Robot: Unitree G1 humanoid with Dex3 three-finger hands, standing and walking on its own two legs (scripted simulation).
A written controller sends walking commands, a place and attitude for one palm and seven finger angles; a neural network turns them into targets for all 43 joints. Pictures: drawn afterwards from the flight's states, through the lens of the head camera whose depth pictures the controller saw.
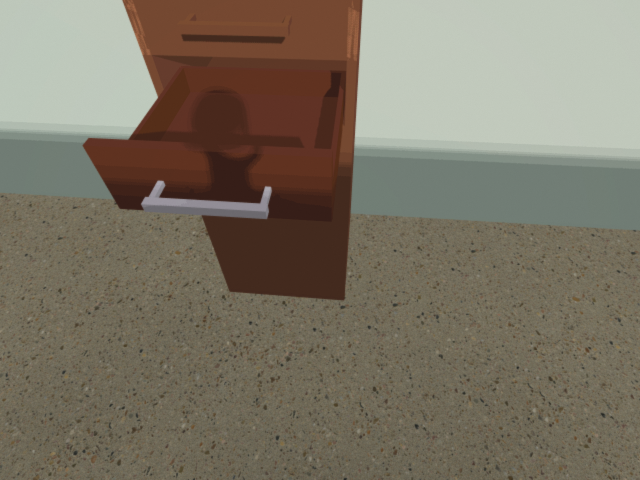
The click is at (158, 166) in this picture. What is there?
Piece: drawer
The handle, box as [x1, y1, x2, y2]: [141, 181, 271, 218]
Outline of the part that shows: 141,203 145,211 266,218 268,212 267,204 271,189 270,187 265,186 261,201 259,203 159,198 158,197 164,186 163,181 157,181 149,196 145,197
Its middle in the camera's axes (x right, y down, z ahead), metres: -0.18 -0.06 +0.62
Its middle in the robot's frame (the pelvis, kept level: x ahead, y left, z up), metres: +0.51 +0.21 +0.05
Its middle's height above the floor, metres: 0.82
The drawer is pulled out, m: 0.30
